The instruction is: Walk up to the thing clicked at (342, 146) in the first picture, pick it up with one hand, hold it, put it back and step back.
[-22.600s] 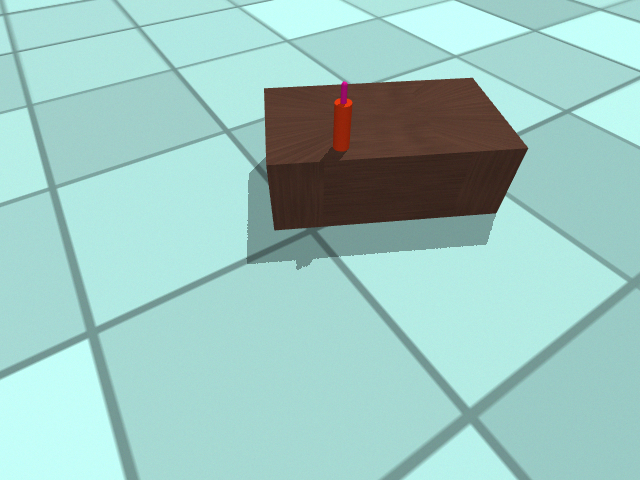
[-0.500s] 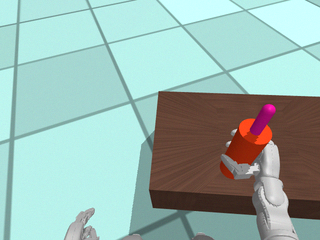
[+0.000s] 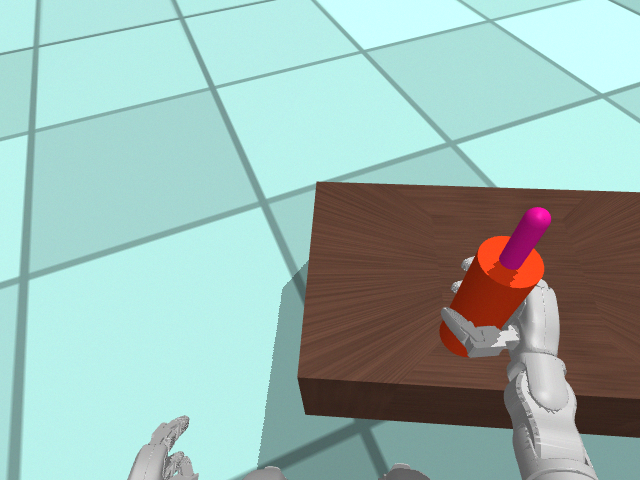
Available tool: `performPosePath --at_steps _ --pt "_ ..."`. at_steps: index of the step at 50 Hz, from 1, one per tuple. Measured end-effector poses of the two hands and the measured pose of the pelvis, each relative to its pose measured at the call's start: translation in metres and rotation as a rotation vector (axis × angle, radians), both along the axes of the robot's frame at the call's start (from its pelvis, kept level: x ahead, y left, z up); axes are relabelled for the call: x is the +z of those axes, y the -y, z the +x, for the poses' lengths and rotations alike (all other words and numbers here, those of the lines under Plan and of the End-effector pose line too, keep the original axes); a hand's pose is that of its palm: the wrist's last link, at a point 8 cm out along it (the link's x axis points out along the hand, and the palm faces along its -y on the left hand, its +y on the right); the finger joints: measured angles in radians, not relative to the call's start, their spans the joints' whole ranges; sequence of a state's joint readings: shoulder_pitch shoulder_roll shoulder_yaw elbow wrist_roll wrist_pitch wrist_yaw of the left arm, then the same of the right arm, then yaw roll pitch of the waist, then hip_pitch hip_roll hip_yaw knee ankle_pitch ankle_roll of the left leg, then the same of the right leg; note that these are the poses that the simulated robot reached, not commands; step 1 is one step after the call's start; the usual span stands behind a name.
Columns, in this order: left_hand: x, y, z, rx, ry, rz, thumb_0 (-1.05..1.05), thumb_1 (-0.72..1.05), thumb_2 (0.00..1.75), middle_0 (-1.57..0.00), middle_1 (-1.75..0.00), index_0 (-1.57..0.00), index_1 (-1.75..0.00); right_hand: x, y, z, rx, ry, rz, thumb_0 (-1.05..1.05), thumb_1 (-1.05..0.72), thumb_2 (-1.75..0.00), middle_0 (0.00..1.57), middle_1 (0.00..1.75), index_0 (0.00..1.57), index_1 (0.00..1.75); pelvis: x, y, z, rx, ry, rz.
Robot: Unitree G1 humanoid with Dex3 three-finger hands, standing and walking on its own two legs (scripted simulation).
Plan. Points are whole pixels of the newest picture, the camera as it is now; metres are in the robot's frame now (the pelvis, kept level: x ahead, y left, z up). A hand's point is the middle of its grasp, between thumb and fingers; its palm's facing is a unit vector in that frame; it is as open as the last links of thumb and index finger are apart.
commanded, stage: hold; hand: right
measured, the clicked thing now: (492, 288) +0.33 -0.17 +0.08
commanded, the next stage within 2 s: crouch in 0.34 s
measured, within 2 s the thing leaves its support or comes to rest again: neither
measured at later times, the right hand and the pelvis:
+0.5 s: hand (478, 310) +0.32 -0.16 +0.03, palm faces +0.15 +0.99 -0.01, open 8.9 cm; pelvis +0.00 +0.00 +0.00, yaw +0 degrees
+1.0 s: hand (466, 321) +0.36 -0.19 -0.09, palm faces +0.13 +0.99 -0.01, open 8.9 cm; pelvis -0.03 +0.00 -0.08, yaw +1 degrees
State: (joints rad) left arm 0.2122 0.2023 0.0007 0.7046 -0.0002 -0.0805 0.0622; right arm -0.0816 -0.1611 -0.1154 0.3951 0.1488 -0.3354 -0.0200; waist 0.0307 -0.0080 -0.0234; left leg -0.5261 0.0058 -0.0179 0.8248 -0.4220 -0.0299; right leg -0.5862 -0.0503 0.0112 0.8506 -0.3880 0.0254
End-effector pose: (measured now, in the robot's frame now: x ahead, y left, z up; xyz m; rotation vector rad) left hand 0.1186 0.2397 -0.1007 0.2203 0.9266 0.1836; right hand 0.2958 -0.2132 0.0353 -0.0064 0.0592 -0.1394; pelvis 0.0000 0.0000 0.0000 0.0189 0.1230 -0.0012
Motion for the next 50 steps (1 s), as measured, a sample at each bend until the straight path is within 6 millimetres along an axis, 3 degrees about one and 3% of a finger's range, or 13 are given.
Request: performPosePath --at_steps 31,39,50 --pt "-0.003 -0.002 0.0 -0.004 0.006 0.011 0.01 0.9 0.91 -0.2 -0.31 -0.2 -0.3 -0.01 0.001 0.0 -0.005 -0.005 0.008 0.01 0.27 -1.1 0.76 1.02 0.81 1.02 -0.004 -0.002 -0.003 -0.004 -0.013 0.0" --pt "-0.023 -0.008 -0.011 -0.016 -0.035 0.036 0.01 0.91 0.91 -0.2 -0.31 -0.2 -0.3 -0.051 0.009 0.015 -0.017 -0.027 0.022 0.01 0.27 -1.1 0.76 1.02 0.81 1.01 -0.024 -0.001 -0.014 0.0 -0.094 0.002" --pt "-0.085 -0.021 -0.041 -0.014 -0.154 0.075 0.01 0.91 0.91 -0.2 -0.31 -0.2 -0.3 -0.123 0.027 0.038 0.011 -0.01 -0.001 0.01 0.27 -1.1 0.76 1.02 0.81 1.01 -0.083 0.001 -0.026 0.014 -0.256 0.011"
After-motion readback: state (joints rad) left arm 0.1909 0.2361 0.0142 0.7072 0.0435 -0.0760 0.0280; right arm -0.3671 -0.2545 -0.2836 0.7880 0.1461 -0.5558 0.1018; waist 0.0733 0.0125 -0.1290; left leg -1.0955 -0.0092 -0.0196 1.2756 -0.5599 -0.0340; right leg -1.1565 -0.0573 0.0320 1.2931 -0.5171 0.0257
